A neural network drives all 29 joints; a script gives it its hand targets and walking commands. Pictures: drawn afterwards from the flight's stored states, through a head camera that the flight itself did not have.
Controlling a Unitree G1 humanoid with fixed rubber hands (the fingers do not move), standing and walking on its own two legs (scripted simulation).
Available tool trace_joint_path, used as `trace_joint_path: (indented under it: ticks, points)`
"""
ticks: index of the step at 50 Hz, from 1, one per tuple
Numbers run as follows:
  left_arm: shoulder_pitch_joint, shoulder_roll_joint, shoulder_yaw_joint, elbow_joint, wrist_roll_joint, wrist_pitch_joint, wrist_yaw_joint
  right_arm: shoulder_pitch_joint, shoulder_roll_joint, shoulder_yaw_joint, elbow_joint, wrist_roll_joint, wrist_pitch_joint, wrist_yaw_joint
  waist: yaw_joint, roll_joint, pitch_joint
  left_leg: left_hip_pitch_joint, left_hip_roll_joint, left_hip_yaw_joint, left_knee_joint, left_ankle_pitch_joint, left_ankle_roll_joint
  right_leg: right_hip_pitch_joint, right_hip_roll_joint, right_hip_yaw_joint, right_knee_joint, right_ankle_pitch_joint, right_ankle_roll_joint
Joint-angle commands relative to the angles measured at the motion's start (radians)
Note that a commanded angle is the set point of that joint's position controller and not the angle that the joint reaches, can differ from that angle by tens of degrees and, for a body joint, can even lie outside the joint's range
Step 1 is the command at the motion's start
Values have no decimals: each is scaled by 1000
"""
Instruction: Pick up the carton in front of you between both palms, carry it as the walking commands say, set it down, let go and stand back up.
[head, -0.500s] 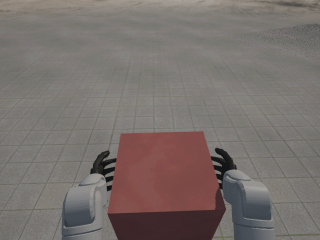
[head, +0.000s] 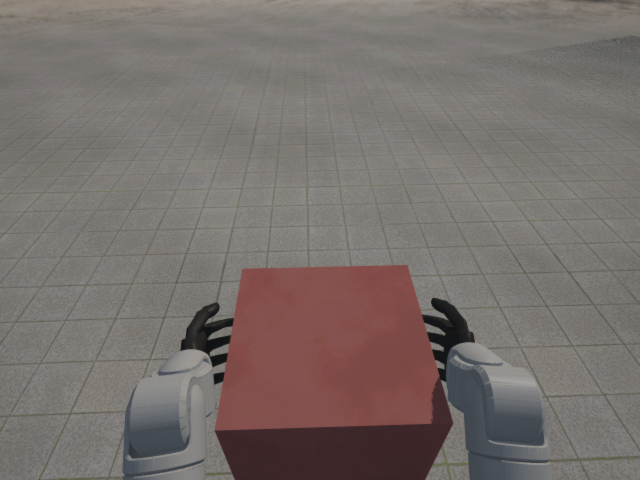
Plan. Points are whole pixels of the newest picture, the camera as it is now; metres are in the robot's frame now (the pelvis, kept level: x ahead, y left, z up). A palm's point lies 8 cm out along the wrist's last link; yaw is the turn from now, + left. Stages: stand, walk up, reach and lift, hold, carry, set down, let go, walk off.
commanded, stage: carry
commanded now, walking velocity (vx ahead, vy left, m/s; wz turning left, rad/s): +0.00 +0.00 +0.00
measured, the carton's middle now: (327, 390) +0.26 +0.00 +0.02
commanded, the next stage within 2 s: hold in 1.16 s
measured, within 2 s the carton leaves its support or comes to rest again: neither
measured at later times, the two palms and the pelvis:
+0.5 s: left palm (201, 401) +0.23 +0.15 +0.05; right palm (457, 395) +0.23 -0.15 +0.05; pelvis -0.03 +0.00 +0.00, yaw +0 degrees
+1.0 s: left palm (205, 395) +0.25 +0.15 +0.04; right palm (453, 389) +0.25 -0.15 +0.04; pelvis -0.04 +0.00 +0.00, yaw +0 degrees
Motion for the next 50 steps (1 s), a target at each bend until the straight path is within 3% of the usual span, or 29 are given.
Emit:
trace_joint_path:
  ticks: [1, 18, 29, 34, 41, 50]
  points:
    - [-456, -897, -705, -21, -394, -14, -255, -463, 897, 702, -26, 391, -16, 252, 0, 1, -139, 32, 121, -111, -84, 320, 6, 76, -115, 117, -75, 307, -4]
    - [-431, -834, -607, 142, -257, -257, -254, -436, 836, 609, 136, 250, -259, 253, 1, -1, -134, 3, 118, -119, -120, 185, 13, 48, -113, 130, -110, 194, -11]
    - [-502, -829, -421, 390, -110, -498, -261, -510, 828, 426, 382, 106, -499, 261, 2, -4, -143, -9, 116, -120, -123, 148, 16, 30, -112, 134, -118, 152, -14]
    - [-553, -888, -400, 466, -87, -586, -276, -561, 887, 403, 463, 84, -586, 275, 0, -4, -169, 0, 113, -120, -116, 154, 18, 42, -111, 135, -116, 159, -15]
    - [-520, -921, -477, 403, -133, -559, -279, -529, 920, 483, 399, 132, -561, 277, -1, -1, -200, 19, 114, -120, -103, 203, 16, 62, -112, 132, -102, 210, -13]
    - [-506, -891, -471, 384, -134, -524, -276, -513, 890, 474, 380, 132, -525, 273, 0, -1, -171, 4, 116, -118, -102, 216, 15, 48, -110, 132, -98, 220, -12]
